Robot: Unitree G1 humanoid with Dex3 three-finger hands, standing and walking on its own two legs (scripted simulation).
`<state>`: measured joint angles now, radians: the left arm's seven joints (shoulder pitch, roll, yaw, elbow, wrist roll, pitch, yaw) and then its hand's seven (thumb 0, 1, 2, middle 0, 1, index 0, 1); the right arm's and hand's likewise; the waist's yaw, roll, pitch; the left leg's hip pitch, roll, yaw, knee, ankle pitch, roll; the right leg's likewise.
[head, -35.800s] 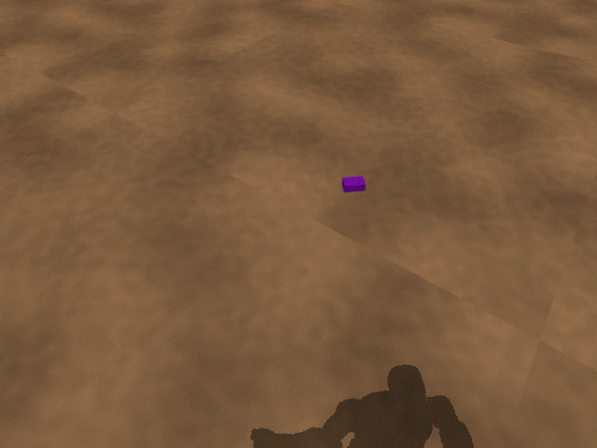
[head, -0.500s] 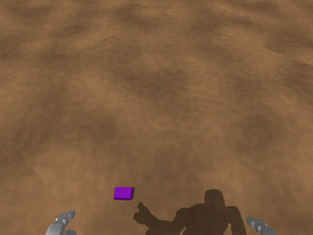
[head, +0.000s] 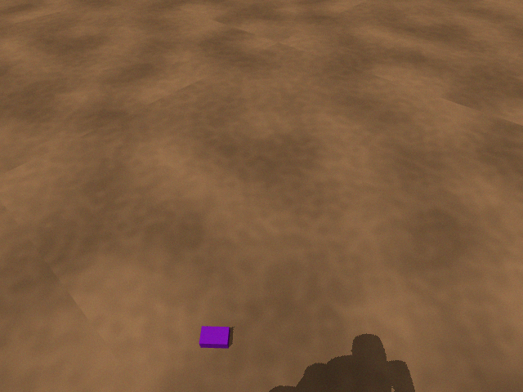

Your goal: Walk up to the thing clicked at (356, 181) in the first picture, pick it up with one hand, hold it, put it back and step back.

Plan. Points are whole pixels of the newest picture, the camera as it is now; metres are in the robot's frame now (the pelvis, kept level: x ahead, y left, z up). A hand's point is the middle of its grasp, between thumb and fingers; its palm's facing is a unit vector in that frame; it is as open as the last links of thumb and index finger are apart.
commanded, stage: stand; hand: left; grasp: from above
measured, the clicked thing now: (215, 337) +0.48 +0.21 -0.75
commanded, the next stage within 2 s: step back in 1.82 s
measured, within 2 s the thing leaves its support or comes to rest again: neither
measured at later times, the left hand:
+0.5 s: hand out of the picture +0.06 +0.24 -0.15, palm faces +0.03 -0.94 -0.34, open 7.4 cm
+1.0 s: hand out of the picture +0.08 +0.24 -0.15, palm faces +0.02 -0.94 -0.34, open 7.4 cm
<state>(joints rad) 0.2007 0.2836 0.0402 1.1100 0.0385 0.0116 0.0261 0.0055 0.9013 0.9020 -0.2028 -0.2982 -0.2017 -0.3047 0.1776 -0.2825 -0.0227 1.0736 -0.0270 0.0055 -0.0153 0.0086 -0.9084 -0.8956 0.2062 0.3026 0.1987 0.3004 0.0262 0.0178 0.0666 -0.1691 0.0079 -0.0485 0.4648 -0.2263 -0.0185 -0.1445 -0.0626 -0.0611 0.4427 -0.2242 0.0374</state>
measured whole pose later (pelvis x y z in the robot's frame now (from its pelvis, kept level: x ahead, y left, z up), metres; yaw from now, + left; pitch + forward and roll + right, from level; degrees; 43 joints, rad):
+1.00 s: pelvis +0.01 -0.01 +0.01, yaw +0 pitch -3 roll +0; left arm 0.10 0.31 0.04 1.16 0.02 0.00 0.01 0.00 0.90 0.90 -0.20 -0.30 -0.20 -0.30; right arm 0.11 -0.33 0.00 1.13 -0.02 -0.01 -0.01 0.01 -0.91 -0.90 0.21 0.30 0.20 0.30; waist 0.01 0.02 0.06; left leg -0.11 0.03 -0.05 0.35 -0.18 -0.04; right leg -0.10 -0.04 -0.06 0.34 -0.19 0.02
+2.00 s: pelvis -0.01 +0.00 -0.01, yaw +0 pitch -2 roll +0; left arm 0.06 0.35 0.07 1.03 0.01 0.02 0.00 0.00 0.90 0.90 -0.20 -0.30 -0.20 -0.30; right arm 0.08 -0.40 -0.04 1.02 0.01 0.04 0.02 0.01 -0.91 -0.90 0.21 0.30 0.20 0.30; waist -0.01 0.02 0.16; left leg -0.31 -0.01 -0.05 0.68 -0.31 0.02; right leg -0.24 -0.07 -0.06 0.53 -0.25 0.01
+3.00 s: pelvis -0.23 +0.04 -0.01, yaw -2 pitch -3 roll -1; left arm 0.13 0.40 0.09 0.82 0.01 0.06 0.02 0.00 0.90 0.90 -0.20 -0.30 -0.20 -0.30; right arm 0.14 -0.36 -0.03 0.86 -0.03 0.02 0.00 0.01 -0.91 -0.90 0.21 0.30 0.20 0.30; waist 0.01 -0.04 0.18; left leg -0.31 -0.01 -0.03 0.62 -0.27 0.02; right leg -0.49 0.10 0.15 1.14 -0.52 -0.02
